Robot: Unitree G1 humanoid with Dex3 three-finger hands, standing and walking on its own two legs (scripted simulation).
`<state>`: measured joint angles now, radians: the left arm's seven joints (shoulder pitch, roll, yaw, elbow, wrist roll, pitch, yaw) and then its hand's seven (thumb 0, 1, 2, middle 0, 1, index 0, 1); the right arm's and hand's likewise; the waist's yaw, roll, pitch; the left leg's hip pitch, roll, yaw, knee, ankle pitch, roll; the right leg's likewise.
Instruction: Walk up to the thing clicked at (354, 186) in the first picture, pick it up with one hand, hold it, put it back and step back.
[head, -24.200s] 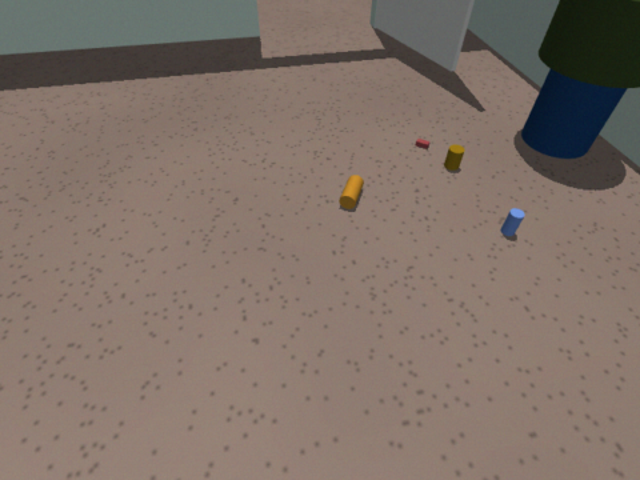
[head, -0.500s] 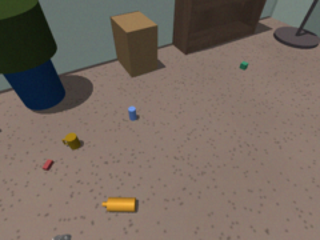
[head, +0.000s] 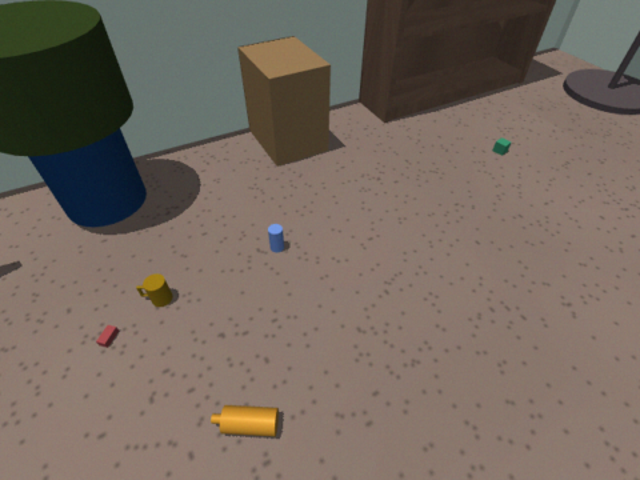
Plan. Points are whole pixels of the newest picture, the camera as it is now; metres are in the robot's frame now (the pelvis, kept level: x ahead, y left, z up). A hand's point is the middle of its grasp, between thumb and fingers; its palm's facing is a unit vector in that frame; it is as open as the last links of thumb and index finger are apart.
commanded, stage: walk up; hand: left
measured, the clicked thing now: (244, 420) +0.43 +0.25 -0.74
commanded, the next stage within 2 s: none
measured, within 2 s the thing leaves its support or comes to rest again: neither
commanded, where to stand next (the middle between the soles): +0.04 +0.00 m, yaw -1 degrees
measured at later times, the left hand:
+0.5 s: hand out of the picture +0.09 +0.25 -0.15, palm faces +0.02 -0.95 -0.32, open 7.4 cm
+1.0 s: hand out of the picture +0.05 +0.29 -0.19, palm faces -0.01 -0.95 -0.32, open 7.4 cm
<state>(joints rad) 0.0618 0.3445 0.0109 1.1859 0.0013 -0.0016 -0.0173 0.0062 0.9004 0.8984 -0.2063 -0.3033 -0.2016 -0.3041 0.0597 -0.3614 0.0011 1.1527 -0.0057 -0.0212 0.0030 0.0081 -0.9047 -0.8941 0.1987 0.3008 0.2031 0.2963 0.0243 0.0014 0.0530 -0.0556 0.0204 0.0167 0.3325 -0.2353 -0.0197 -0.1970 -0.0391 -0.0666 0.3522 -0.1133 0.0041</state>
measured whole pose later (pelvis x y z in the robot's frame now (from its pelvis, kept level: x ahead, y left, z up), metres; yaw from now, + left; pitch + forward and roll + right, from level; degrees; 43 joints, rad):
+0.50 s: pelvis +0.00 +0.00 +0.00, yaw +0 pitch -2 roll +0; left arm 0.06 0.33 0.03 1.16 0.01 0.00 -0.01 0.01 0.90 0.90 -0.21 -0.30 -0.20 -0.30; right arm 0.11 -0.35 0.00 1.16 -0.01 -0.01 0.00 0.01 -0.90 -0.89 0.20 0.30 0.20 0.30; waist 0.01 0.00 0.05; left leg -0.05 0.03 0.01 0.32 -0.23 -0.02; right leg -0.19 -0.03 -0.07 0.34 -0.11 0.00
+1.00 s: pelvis -0.08 +0.03 -0.02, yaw +2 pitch -2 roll +0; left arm 0.02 0.42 0.07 0.94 0.03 0.10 -0.01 0.00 0.90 0.90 -0.21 -0.30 -0.20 -0.30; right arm 0.21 -0.35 -0.07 1.01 -0.05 0.00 -0.02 0.01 -0.90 -0.89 0.20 0.30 0.21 0.30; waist -0.02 -0.09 0.17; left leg -0.28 0.00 -0.01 0.67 -0.36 0.02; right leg -0.54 0.08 0.16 1.11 -0.44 -0.01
